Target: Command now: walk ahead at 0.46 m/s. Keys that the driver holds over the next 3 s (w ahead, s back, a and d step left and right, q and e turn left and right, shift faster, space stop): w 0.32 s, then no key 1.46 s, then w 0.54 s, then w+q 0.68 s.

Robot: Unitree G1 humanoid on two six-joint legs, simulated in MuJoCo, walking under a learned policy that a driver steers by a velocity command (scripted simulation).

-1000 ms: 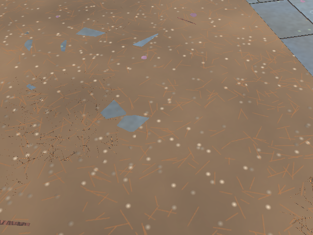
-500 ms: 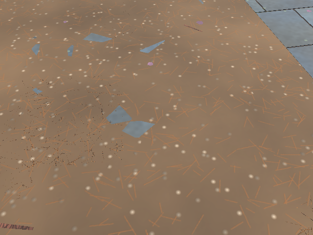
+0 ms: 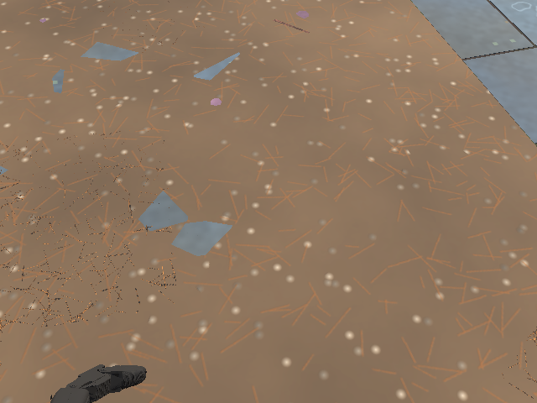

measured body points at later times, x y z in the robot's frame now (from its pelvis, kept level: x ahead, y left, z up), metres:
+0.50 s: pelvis +0.28 -0.02 +0.01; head +0.31 -0.01 +0.46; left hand +0.26 +0.25 -0.14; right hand +0.48 -0.25 -0.09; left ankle +0.47 +0.11 -0.70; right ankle +0.19 -0.12 -0.73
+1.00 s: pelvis +0.41 +0.00 +0.01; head +0.41 -0.01 +0.46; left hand +0.45 +0.26 -0.13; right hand +0.50 -0.25 -0.14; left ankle +0.46 +0.10 -0.73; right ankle +0.40 -0.14 -0.73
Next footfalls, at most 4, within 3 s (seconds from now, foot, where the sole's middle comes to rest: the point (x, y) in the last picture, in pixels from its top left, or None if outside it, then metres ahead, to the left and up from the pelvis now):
0.06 right None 0.22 -0.12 -0.77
0.54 left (209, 389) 0.50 0.10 -0.77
0.86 right None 0.44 -0.14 -0.77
2.52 right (284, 244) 0.90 -0.13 -0.77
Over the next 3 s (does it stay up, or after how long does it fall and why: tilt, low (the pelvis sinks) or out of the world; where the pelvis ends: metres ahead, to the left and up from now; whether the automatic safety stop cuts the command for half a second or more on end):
stays up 0.96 0.01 0.00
